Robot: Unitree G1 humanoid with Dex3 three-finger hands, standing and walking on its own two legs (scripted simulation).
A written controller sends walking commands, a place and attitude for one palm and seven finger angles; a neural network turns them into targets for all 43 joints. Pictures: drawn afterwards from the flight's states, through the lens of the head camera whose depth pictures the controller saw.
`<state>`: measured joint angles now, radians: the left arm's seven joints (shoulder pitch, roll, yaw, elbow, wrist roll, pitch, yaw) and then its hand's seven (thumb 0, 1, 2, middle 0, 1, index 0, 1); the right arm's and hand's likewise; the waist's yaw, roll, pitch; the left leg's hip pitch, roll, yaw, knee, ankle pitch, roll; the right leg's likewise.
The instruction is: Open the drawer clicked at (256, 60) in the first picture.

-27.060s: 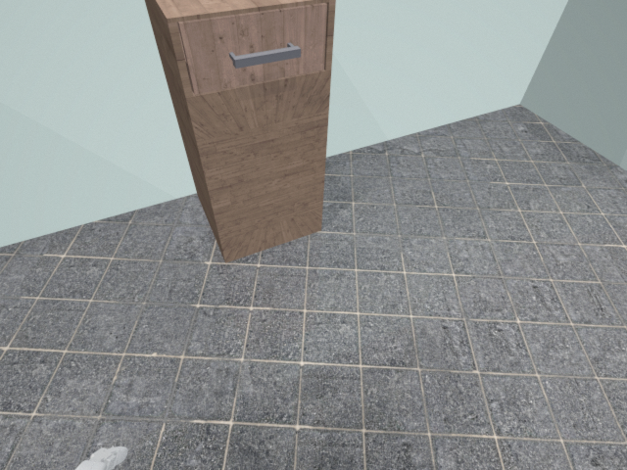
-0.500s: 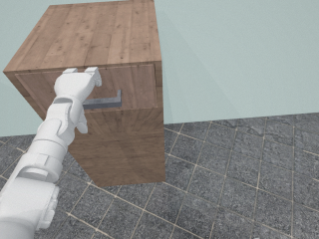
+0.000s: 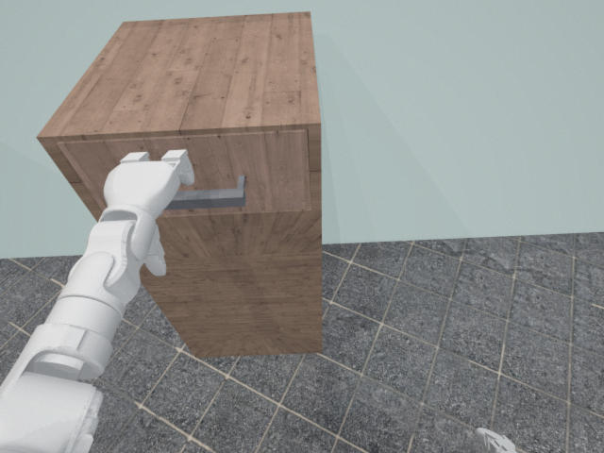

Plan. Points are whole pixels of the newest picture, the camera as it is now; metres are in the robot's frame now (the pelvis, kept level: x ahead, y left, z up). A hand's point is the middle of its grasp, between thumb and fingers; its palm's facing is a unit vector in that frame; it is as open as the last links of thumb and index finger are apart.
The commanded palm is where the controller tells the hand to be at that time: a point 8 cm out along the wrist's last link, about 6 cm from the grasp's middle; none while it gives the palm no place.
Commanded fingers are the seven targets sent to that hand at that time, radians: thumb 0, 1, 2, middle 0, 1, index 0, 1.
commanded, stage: re-aim the fingers above the handle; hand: left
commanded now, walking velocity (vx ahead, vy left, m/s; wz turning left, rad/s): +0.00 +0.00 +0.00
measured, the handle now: (192, 191) +0.51 +0.21 +0.05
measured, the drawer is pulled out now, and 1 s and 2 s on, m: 0.00 0.00 0.00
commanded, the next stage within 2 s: lower the fingers behind the handle in 0.70 s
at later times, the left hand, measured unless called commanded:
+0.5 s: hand (179, 197) +0.43 +0.20 +0.11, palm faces +0.04 -0.01 -1.00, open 13.8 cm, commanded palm +0.40 +0.21 +0.17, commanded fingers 0.00 -0.50 0.30 -0.30 -1.20 -0.30 -1.20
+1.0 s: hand (172, 209) +0.42 +0.21 +0.10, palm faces +0.02 -0.02 -1.00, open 13.8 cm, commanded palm +0.40 +0.22 +0.15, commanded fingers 0.00 -0.50 0.30 -0.30 -1.20 -0.30 -1.20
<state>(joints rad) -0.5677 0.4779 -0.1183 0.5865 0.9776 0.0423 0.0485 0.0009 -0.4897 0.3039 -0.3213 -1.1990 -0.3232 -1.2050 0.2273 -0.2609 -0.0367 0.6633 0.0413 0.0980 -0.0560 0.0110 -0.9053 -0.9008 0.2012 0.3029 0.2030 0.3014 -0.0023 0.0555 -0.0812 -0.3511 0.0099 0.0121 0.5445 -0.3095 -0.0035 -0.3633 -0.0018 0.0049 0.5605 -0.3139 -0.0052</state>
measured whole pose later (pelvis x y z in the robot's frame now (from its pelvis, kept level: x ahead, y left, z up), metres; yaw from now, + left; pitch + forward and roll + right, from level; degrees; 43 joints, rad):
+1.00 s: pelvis -0.01 +0.00 +0.00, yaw +0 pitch +7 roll +1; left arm -0.65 0.44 -0.12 0.70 1.01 0.02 0.12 0.00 -0.49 0.30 -0.32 -1.20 -0.32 -1.21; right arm 0.21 -0.26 -0.03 0.68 0.04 0.07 -0.05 0.01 -0.91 -0.90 0.20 0.30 0.20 0.30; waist -0.01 0.05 -0.08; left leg -0.38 0.01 0.02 0.55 -0.30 -0.01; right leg -0.40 0.00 0.01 0.58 -0.30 -0.01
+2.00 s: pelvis +0.00 +0.01 -0.01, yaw -1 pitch +13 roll +0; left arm -0.64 0.41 -0.09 0.83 1.07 0.03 0.28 0.00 -0.49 0.30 -0.27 -1.18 -0.26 -1.19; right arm 0.29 -0.26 -0.07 0.69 0.01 0.08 -0.02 0.01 -0.91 -0.90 0.20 0.30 0.20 0.30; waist -0.04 0.04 -0.13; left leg -0.54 0.02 0.03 0.67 -0.36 0.00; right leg -0.55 0.01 0.02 0.67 -0.34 0.00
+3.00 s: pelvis +0.02 +0.00 -0.01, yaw -1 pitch +12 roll +0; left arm -0.50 0.40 -0.09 0.63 1.04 0.10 0.21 0.00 0.42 0.70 -0.27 -1.23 -0.30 -1.24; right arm 0.26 -0.25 -0.06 0.67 0.01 0.10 -0.02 0.01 -0.91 -0.90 0.20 0.30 0.20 0.30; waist -0.04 0.05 -0.14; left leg -0.49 0.02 0.03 0.65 -0.38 0.00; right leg -0.50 0.01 0.02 0.65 -0.36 0.00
